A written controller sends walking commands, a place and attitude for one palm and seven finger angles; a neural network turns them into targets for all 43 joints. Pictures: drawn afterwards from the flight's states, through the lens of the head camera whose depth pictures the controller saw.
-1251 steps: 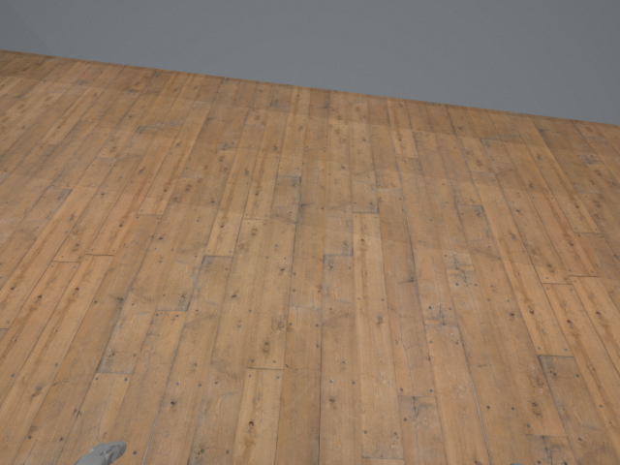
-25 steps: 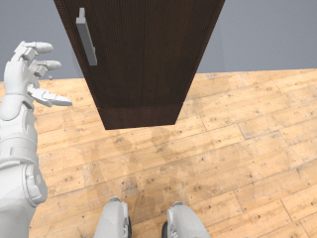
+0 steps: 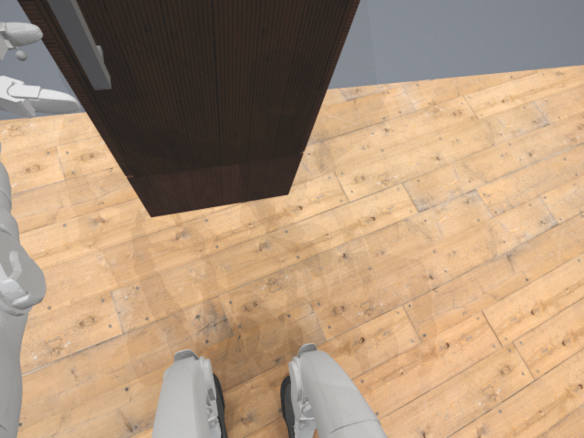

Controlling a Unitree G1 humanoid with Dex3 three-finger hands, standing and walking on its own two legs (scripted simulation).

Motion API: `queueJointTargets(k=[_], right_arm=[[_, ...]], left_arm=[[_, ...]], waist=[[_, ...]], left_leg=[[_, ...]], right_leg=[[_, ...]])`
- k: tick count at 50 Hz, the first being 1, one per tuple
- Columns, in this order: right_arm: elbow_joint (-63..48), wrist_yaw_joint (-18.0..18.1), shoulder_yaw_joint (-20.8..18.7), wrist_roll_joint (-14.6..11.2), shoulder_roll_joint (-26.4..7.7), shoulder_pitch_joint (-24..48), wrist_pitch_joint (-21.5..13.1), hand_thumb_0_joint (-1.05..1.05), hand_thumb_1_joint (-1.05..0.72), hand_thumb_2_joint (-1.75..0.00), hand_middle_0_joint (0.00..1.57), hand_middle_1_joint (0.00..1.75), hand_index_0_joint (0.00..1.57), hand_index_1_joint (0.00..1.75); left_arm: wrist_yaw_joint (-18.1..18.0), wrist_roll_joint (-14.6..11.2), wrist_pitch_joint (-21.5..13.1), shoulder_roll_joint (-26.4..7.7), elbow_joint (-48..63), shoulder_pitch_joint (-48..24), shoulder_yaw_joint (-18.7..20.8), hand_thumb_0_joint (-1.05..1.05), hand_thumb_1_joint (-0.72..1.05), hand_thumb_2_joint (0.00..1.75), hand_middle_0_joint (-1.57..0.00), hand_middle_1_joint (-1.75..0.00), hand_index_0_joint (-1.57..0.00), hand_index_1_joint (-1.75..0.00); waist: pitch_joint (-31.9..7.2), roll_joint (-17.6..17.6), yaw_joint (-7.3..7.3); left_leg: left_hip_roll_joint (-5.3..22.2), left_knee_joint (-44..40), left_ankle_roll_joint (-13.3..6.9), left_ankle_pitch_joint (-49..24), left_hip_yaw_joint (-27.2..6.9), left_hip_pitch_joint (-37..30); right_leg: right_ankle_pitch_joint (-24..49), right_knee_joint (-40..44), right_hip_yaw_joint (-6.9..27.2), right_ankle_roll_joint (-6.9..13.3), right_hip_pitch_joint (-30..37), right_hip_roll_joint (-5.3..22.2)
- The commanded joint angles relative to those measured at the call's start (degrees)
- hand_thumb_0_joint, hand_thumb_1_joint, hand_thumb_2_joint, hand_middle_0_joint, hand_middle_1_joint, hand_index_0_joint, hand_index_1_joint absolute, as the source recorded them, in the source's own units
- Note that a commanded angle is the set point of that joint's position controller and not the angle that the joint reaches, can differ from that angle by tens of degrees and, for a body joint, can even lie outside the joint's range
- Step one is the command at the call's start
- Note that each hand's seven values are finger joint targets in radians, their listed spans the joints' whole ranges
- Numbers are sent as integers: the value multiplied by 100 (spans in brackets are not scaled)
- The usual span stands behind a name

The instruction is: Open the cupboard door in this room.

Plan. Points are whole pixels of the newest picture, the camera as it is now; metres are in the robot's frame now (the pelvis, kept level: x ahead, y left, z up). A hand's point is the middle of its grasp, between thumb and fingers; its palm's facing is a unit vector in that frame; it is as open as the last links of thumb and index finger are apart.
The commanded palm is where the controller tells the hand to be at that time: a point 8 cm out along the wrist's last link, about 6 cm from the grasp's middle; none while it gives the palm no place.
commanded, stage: move the hooked fingers beside the handle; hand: left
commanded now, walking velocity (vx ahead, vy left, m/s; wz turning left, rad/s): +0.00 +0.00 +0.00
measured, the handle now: (80, 26) +0.60 +0.18 +0.08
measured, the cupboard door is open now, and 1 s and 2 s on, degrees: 0 0 0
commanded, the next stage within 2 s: slide the fingers in behind the handle in 0.72 s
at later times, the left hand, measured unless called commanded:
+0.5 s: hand (31, 64) +0.56 +0.23 +0.07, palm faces +0.10 -1.00 +0.00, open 14.0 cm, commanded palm +0.54 +0.26 +0.07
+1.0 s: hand (28, 69) +0.55 +0.23 +0.07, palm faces +0.10 -0.99 +0.00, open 14.0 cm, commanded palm +0.53 +0.26 +0.07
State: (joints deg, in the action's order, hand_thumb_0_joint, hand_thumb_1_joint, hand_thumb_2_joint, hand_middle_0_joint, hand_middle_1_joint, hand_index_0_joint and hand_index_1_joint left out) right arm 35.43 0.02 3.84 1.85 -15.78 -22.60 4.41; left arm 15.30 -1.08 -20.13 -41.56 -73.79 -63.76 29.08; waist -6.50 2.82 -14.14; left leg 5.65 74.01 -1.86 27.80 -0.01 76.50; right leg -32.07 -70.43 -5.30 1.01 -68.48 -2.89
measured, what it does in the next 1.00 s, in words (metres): stands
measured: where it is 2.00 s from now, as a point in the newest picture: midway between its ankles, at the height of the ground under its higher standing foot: (257, 431)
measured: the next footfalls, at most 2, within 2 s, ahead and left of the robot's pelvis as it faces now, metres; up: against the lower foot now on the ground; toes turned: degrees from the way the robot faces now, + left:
none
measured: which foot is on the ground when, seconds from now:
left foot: down 0.00-1.00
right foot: down 0.00-1.00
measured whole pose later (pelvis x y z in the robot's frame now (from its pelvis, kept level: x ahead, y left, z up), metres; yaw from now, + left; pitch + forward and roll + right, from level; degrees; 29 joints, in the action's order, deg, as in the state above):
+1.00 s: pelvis +0.00 +0.00 +0.00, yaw +1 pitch +29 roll -6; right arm 36.1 -0.6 3.3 1.7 -15.3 -21.7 4.9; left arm 14.6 -2.9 -20.9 -37.8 -71.2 -60.4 26.8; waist -6.8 2.5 -12.7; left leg 5.5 73.5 -1.5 27.9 -0.8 75.0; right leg -32.2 -69.6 -5.9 1.3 -66.6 -3.0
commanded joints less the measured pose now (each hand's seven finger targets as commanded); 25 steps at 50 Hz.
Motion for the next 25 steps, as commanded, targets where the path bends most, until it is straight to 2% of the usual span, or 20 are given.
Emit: queueJointTargets(k=[1,4,6,9,10,12,13,14,15,16,17,18,25], right_arm=[[-210,41,-399,15,-1192,-1275,41,0,-90,-90,20,30,20,30],[-196,39,-413,8,-1180,-1296,52,0,-90,-90,20,30,20,30],[-167,43,-441,6,-1193,-1287,47,0,-90,-90,20,30,20,30],[-45,17,-487,22,-1156,-1315,15,0,-90,-90,20,30,20,30],[4,11,-499,27,-1167,-1345,28,0,-90,-90,20,30,20,30],[51,-5,-509,39,-1149,-1328,33,0,-90,-90,20,30,20,30],[41,-7,-511,43,-1159,-1348,42,0,-90,-90,20,30,20,30],[44,-13,-517,53,-1159,-1360,46,0,-90,-90,20,30,20,30],[32,-27,-511,48,-1143,-1346,58,0,-90,-90,20,30,20,30],[29,-36,-511,52,-1126,-1319,67,0,-90,-90,20,30,20,30],[21,-30,-496,58,-1145,-1323,85,0,-90,-90,20,30,20,30],[-2,-39,-489,47,-1130,-1303,88,0,-90,-90,20,30,20,30],[-95,-49,-452,78,-1150,-1222,87,0,-90,-90,20,30,20,30]], left_arm=[[55,-54,-281,-1735,1160,-1808,207,0,-50,30,-30,-120,-30,-120],[95,-142,-273,-1612,1376,-2009,153,0,-50,30,-30,-120,-30,-120],[92,-181,-346,-1739,1691,-2196,243,0,-50,30,-30,-120,-30,-120],[40,-175,-453,-1395,2016,-2492,30,0,-50,30,-30,-120,-30,-120],[6,-172,-462,-1345,2047,-2502,6,0,-50,30,-30,-120,-30,-120],[-40,-195,-402,-1081,1915,-2405,-124,0,-50,30,-30,-120,-30,-120],[-68,-181,-367,-1178,1830,-2243,-19,0,-50,30,-30,-120,-30,-120],[-76,-167,-376,-1076,1882,-2270,-98,0,-50,30,-30,-120,-30,-120],[-101,-151,-337,-937,1777,-2167,-181,0,-50,30,-30,-120,-30,-120],[-129,-152,-296,-805,1649,-2095,-253,0,-50,30,-30,-120,-30,-120],[-162,-133,-279,-902,1583,-2075,-207,0,-50,30,-30,-120,-30,-120],[-178,-127,-258,-756,1494,-2068,-335,0,-50,30,-30,-120,-30,-120],[-347,-59,-517,-1061,1398,-2225,-129,0,-50,30,-30,-120,-30,-120]], waist=[[-3361,1068,170],[-3365,1091,96],[-3558,1252,134],[-3699,1506,44],[-3731,1600,55],[-3561,1577,24],[-3570,1443,90],[-3624,1576,68],[-3554,1512,89],[-3364,1399,44],[-3249,1304,47],[-3126,1232,5],[-3025,1117,-18]], left_leg=[[-156,-561,-63,-2613,-510,-3394],[-151,-540,-85,-2573,-518,-3435],[-133,-558,-54,-2629,-553,-3639],[-106,-589,-19,-2821,-674,-4166],[-80,-634,18,-2968,-747,-4409],[-85,-674,27,-2887,-754,-4456],[-96,-692,23,-2875,-747,-4386],[-92,-703,31,-3034,-777,-4572],[-94,-730,47,-3055,-795,-4580],[-104,-733,32,-2943,-760,-4449],[-108,-755,29,-2881,-752,-4323],[-128,-759,15,-2753,-732,-4201],[-147,-669,-11,-2606,-676,-3907]], right_leg=[[2131,836,244,11,846,-141],[2133,849,252,10,784,-158],[2111,862,249,12,776,-155],[2027,863,200,47,445,-164],[2003,876,155,57,347,-162],[1923,952,134,53,270,-156],[1936,954,126,56,396,-161],[1972,937,117,73,294,-156],[1946,959,98,71,257,-154],[1927,1001,98,58,256,-157],[1921,1006,100,56,333,-153],[1869,1021,104,52,314,-157],[1864,951,158,51,365,-155]])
